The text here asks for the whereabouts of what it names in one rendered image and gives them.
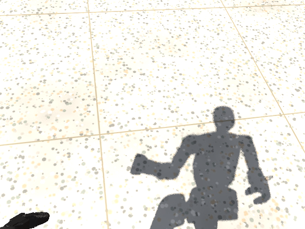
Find robot left hand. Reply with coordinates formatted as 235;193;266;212
0;212;50;229

